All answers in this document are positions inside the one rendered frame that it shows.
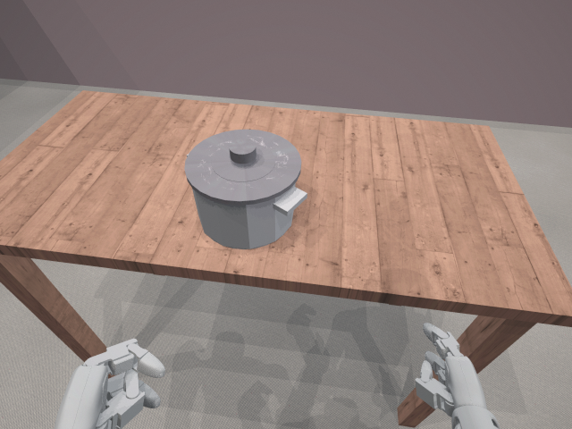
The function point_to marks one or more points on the knob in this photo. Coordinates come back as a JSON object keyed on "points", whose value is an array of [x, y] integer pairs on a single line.
{"points": [[243, 151]]}

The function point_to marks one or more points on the lid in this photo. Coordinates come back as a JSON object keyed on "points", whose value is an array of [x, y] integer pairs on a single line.
{"points": [[213, 175]]}

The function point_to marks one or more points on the pot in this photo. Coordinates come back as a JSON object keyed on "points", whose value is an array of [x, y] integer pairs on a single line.
{"points": [[248, 226]]}

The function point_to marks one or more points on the robot right hand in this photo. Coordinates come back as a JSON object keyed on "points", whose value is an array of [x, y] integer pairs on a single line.
{"points": [[458, 383]]}

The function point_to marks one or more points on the robot left hand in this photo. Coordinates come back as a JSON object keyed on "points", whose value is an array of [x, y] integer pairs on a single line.
{"points": [[89, 390]]}

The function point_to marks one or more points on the table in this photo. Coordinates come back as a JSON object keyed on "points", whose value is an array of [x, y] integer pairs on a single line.
{"points": [[398, 211]]}

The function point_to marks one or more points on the robot right forearm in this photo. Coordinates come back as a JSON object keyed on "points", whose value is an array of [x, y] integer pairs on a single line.
{"points": [[473, 417]]}

